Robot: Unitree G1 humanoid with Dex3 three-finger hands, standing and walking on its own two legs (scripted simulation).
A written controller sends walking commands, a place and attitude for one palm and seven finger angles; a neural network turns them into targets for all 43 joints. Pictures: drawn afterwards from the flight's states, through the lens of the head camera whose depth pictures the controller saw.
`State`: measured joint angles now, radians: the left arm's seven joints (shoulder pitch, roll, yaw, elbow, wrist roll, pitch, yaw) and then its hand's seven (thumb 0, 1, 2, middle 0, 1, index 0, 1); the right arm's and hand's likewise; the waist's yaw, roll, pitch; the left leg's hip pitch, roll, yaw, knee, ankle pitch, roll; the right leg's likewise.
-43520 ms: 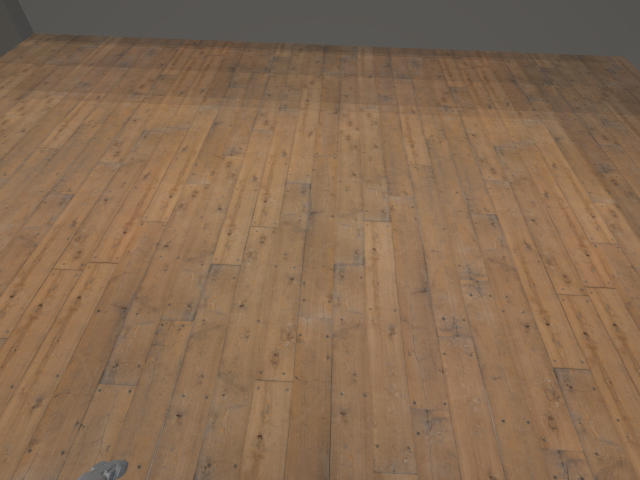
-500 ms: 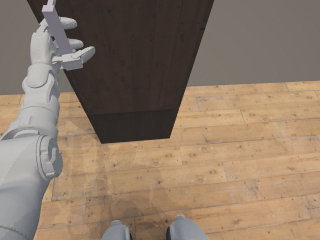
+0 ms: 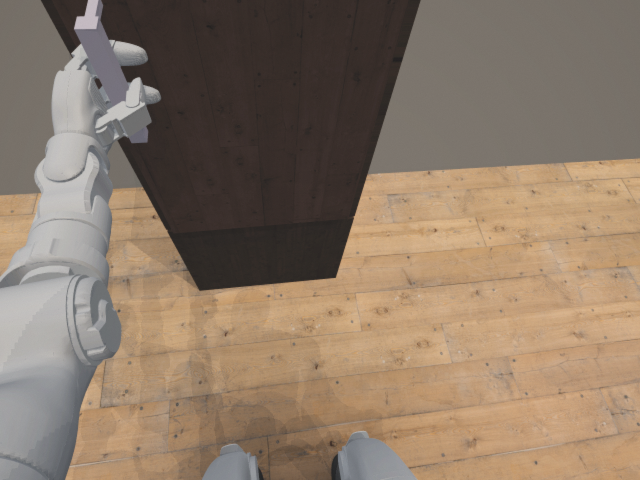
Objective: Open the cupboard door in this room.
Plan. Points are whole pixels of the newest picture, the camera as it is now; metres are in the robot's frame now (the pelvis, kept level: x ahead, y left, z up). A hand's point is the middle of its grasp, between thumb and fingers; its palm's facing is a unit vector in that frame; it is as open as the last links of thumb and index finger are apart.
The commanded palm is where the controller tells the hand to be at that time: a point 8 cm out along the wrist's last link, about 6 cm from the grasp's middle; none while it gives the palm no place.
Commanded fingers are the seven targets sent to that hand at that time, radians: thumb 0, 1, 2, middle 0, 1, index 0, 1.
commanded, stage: pull the door open along its arc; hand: left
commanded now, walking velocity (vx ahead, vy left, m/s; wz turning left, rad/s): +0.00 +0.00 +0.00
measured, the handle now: (119, 77) +0.59 +0.17 +0.12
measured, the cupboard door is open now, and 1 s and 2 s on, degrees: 1 44 43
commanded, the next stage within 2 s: open thumb and fingers to let go in 0.98 s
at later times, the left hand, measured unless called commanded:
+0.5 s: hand (172, 188) +0.42 +0.11 +0.11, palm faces +0.14 -0.99 +0.08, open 5.7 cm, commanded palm +0.37 +0.17 +0.11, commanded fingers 0.00 0.90 0.90 -0.40 -1.35 -0.40 -1.35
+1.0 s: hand (278, 276) +0.31 +0.01 +0.11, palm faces +0.30 -0.95 -0.02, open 5.8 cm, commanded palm +0.26 +0.05 +0.11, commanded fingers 0.00 0.90 0.90 -0.40 -1.35 -0.40 -1.35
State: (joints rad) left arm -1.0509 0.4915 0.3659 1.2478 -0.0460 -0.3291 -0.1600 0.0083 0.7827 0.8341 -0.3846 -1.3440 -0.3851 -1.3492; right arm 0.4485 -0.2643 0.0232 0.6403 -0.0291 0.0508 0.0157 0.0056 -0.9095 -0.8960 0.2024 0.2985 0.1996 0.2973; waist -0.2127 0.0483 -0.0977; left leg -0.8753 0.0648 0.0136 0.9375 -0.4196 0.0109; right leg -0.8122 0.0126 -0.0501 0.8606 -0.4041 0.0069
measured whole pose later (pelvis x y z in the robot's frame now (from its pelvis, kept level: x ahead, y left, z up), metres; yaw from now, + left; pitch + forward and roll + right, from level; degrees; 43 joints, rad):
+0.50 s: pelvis +0.01 +0.00 +0.02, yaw -1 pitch +12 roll -1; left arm -0.43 0.08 0.19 0.56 -0.11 -0.25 0.12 0.01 0.72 0.75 -0.40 -1.35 -0.39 -1.35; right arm 0.33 -0.23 -0.01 0.55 0.00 0.06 0.04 0.01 -0.91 -0.90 0.20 0.30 0.20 0.30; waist -0.08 0.04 -0.14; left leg -0.62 0.06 0.06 0.81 -0.40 0.00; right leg -0.59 0.01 -0.01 0.78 -0.40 0.01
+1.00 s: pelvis +0.00 -0.04 +0.02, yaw +3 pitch +5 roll +0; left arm -0.05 -0.11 -0.28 0.16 0.05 -0.09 0.57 0.01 0.72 0.74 -0.40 -1.35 -0.37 -1.35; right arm 0.21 -0.18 -0.01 0.58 -0.05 0.07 0.04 0.01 -0.91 -0.90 0.20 0.30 0.20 0.30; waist -0.02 0.05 -0.09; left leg -0.48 0.04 -0.01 0.77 -0.37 -0.04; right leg -0.44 0.00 -0.08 0.78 -0.42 -0.04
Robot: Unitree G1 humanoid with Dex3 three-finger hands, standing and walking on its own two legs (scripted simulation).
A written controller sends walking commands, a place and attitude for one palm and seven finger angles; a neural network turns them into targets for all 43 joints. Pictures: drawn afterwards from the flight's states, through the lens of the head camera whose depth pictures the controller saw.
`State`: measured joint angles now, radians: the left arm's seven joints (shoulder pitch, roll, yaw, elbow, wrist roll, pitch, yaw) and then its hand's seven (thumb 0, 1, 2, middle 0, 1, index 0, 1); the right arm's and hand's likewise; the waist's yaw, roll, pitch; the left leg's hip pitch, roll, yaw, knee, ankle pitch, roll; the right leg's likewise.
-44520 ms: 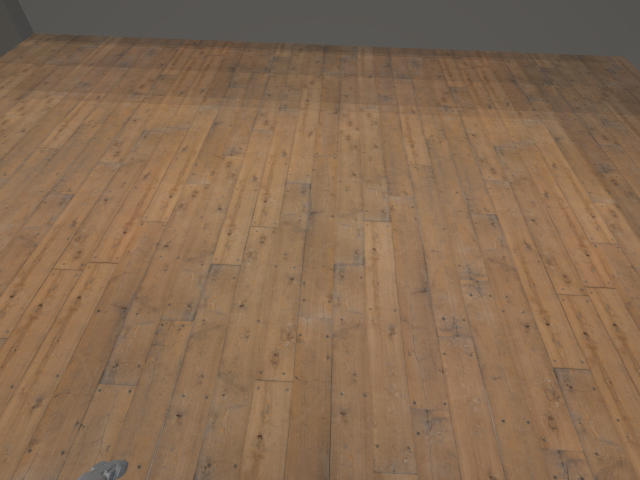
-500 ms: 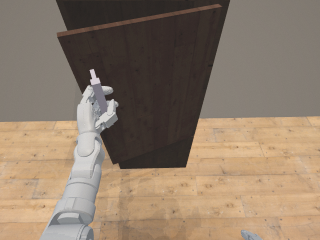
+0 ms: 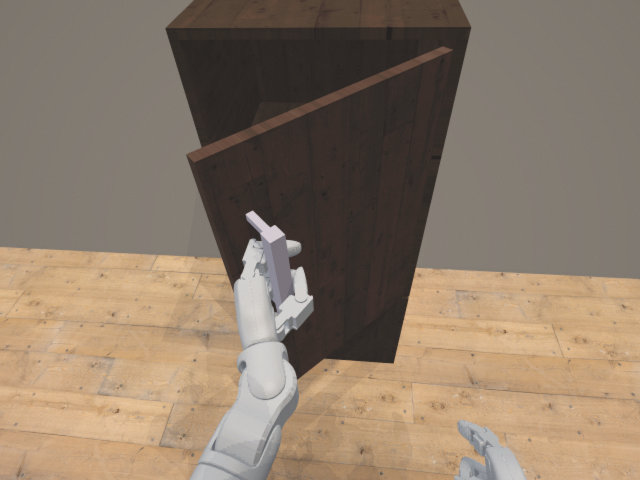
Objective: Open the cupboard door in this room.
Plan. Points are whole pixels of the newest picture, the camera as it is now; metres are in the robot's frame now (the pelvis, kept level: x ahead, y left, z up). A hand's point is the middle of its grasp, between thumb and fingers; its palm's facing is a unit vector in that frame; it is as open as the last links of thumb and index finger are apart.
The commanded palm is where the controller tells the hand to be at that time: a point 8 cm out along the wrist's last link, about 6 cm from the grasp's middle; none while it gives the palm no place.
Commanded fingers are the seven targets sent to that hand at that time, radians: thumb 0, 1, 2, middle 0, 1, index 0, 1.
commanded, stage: open thumb and fingers to let go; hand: left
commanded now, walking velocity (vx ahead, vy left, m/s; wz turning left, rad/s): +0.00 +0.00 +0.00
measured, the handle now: (271, 268) +0.36 +0.08 +0.09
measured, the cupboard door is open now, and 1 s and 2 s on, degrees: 44 43 45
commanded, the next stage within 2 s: slide the hand sideways off the handle in 0.90 s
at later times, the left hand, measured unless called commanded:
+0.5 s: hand (297, 292) +0.32 +0.04 +0.09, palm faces +0.28 -0.96 -0.02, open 10.5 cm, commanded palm +0.28 +0.08 +0.09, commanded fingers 0.00 -0.50 0.30 -0.30 -1.20 -0.30 -1.20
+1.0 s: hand (300, 295) +0.32 +0.04 +0.09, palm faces +0.24 -0.97 -0.03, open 14.8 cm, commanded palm +0.28 +0.07 +0.09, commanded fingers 0.00 -0.50 0.30 -0.15 -0.30 -0.15 -0.30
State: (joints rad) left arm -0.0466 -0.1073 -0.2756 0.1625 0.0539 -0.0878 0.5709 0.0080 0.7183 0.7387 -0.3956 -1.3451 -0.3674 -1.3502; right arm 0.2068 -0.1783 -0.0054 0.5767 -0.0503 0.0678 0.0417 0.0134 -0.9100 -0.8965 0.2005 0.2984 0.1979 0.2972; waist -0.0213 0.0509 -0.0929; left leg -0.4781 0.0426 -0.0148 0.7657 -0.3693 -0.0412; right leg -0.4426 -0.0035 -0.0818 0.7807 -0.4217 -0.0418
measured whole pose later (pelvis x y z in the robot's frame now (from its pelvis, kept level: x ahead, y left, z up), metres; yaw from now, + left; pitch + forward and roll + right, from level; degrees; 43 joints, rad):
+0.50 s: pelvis +0.00 +0.00 +0.00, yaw +1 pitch +5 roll +0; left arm -0.11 -0.12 -0.25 0.22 0.05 -0.09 0.58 0.01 0.01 0.52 -0.35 -1.25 -0.35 -1.26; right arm 0.18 -0.18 0.00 0.60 -0.05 0.08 0.02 0.01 -0.91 -0.90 0.20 0.30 0.20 0.30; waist -0.01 0.05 -0.08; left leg -0.48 0.03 -0.02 0.76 -0.36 -0.04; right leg -0.44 -0.01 -0.09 0.78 -0.42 -0.04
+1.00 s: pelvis -0.02 +0.02 -0.01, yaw +1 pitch +5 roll +0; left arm -0.19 -0.13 -0.30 0.27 0.05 -0.05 0.61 -0.01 -0.49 0.30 -0.39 -0.61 -0.35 -0.68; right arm 0.16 -0.17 0.00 0.61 -0.05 0.06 0.04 0.01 -0.91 -0.90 0.20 0.30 0.20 0.30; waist 0.00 0.05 -0.08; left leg -0.54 0.02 -0.02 0.82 -0.37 -0.02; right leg -0.49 -0.02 -0.08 0.82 -0.42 -0.02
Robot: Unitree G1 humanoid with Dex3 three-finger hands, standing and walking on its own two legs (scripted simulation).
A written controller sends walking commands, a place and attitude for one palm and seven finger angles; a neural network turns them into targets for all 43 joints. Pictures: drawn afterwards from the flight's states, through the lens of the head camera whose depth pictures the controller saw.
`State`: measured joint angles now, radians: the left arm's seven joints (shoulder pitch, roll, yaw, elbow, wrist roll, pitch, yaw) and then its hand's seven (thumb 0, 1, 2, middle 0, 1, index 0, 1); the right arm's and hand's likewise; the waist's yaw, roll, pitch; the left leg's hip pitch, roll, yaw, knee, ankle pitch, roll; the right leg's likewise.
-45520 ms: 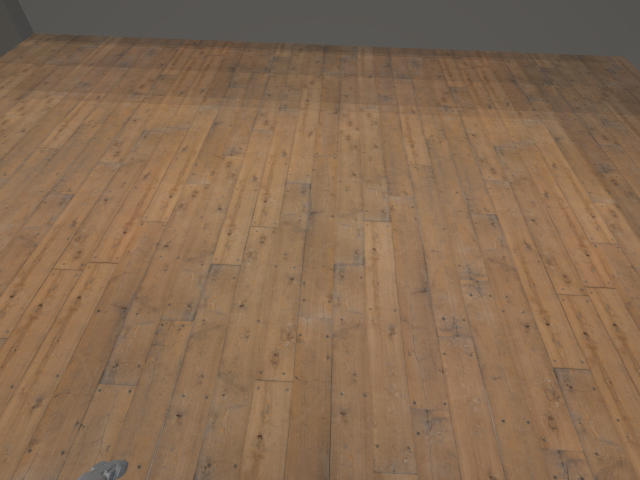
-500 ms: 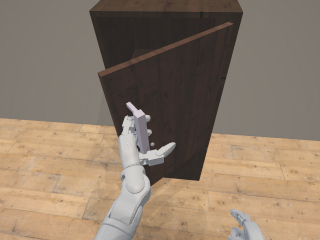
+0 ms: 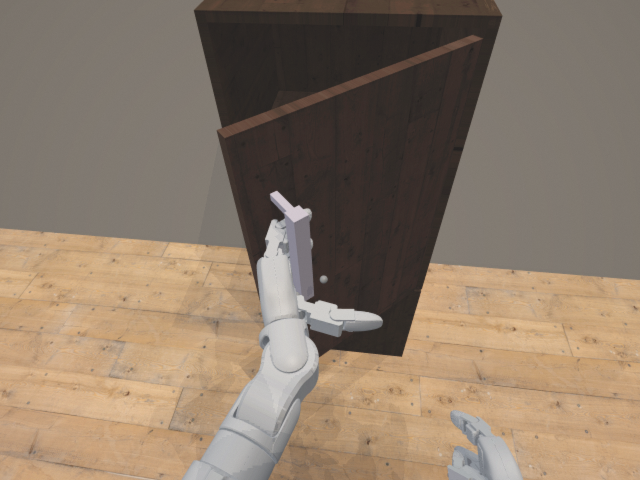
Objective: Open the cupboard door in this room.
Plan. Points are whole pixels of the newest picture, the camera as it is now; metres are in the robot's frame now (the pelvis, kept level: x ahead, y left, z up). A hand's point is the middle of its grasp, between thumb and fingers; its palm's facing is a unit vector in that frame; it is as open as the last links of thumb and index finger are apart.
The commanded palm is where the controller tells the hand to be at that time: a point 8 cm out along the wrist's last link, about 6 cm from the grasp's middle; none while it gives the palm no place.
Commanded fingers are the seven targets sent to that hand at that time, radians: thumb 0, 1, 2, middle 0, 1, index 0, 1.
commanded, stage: slide the hand sideways off the handle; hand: left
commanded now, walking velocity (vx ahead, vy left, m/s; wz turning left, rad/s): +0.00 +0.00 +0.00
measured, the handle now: (292, 249) +0.38 +0.06 +0.10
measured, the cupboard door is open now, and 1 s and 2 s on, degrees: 43 45 45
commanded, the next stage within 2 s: draw the hand back to the body in 1.20 s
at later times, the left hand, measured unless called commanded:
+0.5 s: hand (327, 313) +0.29 +0.01 +0.09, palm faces -0.19 -0.98 +0.00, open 16.1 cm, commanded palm +0.27 +0.09 +0.09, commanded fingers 0.00 -0.50 0.30 -0.15 -0.30 -0.15 -0.30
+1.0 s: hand (263, 345) +0.25 +0.08 +0.09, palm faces -0.10 -0.99 -0.01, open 16.1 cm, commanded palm +0.22 +0.14 +0.09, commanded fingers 0.00 -0.50 0.30 -0.15 -0.30 -0.15 -0.30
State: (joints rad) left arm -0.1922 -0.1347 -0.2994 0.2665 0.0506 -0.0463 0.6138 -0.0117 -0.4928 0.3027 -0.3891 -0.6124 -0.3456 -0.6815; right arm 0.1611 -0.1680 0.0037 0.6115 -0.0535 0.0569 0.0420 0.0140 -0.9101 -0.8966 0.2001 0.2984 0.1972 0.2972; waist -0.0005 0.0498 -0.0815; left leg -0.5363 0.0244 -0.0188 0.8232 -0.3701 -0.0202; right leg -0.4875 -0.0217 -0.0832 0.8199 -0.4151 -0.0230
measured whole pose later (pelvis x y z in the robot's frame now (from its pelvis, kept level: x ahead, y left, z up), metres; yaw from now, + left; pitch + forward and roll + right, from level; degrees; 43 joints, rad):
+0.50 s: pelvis +0.00 +0.00 +0.01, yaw -3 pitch +3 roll +1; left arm -0.02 0.00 -0.25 0.18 -0.03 -0.21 0.13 -0.01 -0.50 0.30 -0.21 -0.33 -0.19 -0.32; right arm 0.26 -0.20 0.03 0.53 -0.01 0.02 0.01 0.02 -0.91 -0.90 0.20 0.30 0.20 0.30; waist -0.03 0.03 -0.05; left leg -0.46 0.03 0.03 0.76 -0.35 -0.01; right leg -0.45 -0.02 -0.03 0.78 -0.39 -0.02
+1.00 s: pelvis +0.03 +0.00 +0.00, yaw -1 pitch +5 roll +0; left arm 0.39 0.09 -0.16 -0.22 -0.08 -0.19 -0.02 -0.01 -0.50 0.30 -0.19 -0.31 -0.18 -0.32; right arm 0.23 -0.21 0.03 0.45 0.00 -0.04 0.00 0.01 -0.91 -0.90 0.20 0.30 0.20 0.30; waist 0.01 0.04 -0.08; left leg -0.49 0.03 0.00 0.81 -0.41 -0.02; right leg -0.45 -0.02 -0.06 0.82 -0.46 -0.02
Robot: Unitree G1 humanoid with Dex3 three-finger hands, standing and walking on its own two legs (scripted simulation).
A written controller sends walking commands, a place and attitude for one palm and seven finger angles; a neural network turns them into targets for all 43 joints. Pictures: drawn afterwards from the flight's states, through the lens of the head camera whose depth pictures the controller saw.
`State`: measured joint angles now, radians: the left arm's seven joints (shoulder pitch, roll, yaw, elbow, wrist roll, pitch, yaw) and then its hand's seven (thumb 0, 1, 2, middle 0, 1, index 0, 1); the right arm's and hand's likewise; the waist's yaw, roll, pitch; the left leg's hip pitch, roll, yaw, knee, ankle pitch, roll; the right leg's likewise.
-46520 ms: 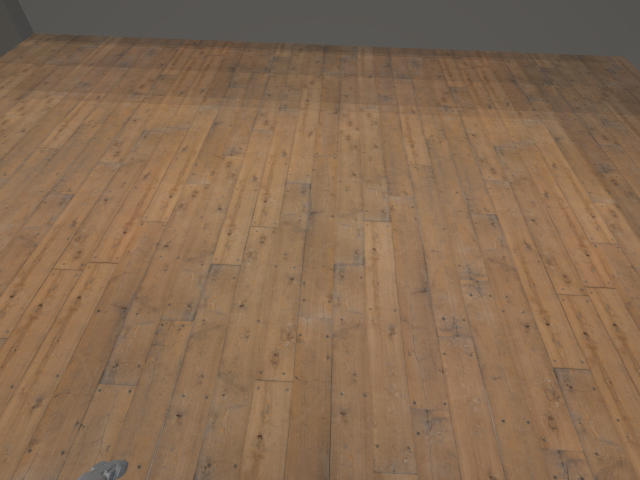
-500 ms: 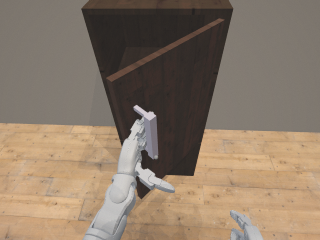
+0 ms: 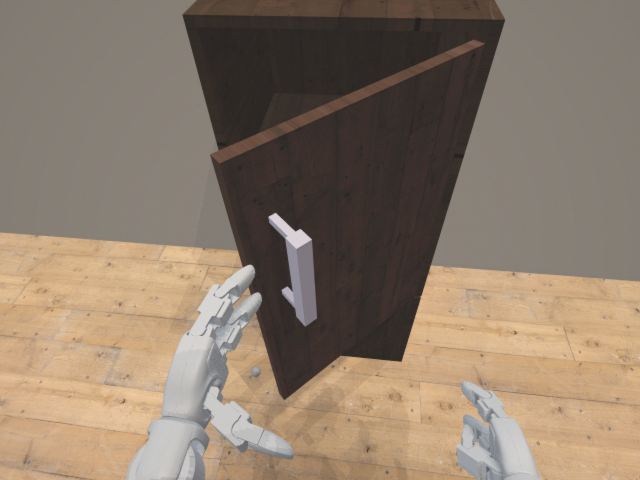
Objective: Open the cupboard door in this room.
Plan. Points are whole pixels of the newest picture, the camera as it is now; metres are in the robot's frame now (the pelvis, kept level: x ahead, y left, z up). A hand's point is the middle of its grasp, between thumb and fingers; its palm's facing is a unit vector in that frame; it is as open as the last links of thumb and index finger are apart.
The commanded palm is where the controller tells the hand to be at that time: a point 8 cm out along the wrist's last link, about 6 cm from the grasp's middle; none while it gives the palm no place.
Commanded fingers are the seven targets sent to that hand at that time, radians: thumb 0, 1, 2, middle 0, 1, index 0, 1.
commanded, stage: slide the hand sideways off the handle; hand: left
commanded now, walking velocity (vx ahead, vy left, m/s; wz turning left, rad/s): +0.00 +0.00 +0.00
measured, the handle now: (293, 272) +0.34 +0.06 +0.10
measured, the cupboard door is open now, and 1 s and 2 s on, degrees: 45 45 45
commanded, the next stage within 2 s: draw the hand back to the body in 0.20 s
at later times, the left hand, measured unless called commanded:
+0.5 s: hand (209, 391) +0.19 +0.12 +0.10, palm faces -0.08 -1.00 -0.05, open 16.3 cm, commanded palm +0.17 +0.18 +0.11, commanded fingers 0.00 -0.50 0.30 -0.15 -0.30 -0.15 -0.30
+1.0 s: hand (110, 382) +0.18 +0.20 +0.14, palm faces +0.20 -0.94 -0.26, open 14.9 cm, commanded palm +0.15 +0.25 +0.16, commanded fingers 0.00 0.06 0.54 -0.17 -0.30 -0.17 -0.30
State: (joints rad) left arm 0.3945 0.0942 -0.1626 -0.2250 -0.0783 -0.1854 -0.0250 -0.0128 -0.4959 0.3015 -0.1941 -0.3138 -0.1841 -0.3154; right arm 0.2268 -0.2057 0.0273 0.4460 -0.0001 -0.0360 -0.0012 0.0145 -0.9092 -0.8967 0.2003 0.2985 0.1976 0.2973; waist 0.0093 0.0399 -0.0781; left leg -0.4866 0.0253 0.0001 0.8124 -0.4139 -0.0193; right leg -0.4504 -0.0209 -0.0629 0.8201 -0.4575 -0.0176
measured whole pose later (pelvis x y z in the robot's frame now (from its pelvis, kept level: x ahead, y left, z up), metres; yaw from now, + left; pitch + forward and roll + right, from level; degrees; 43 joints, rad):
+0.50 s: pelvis -0.01 +0.01 -0.01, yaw +0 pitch +5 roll -1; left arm 0.46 0.17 -0.05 -0.33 -0.16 -0.17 -0.11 -0.01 -0.50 0.30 -0.16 -0.30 -0.15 -0.30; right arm 0.28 -0.22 0.04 0.46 0.02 -0.12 -0.04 0.02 -0.91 -0.90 0.20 0.30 0.20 0.30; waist 0.00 0.05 -0.09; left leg -0.53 0.03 -0.01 0.88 -0.42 -0.01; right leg -0.48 -0.02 -0.07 0.86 -0.46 -0.01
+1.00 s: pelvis -0.01 +0.02 +0.02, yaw +0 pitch -1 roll -1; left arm 0.51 0.26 0.07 -0.43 -0.06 -0.05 0.06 -0.01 -0.25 0.41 -0.17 -0.30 -0.17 -0.30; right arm 0.23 -0.21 0.07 0.54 0.00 -0.14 -0.10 0.02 -0.91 -0.90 0.20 0.30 0.20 0.30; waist 0.04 0.05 -0.03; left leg -0.30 0.01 0.00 0.65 -0.33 0.01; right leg -0.24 -0.03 -0.06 0.61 -0.35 0.01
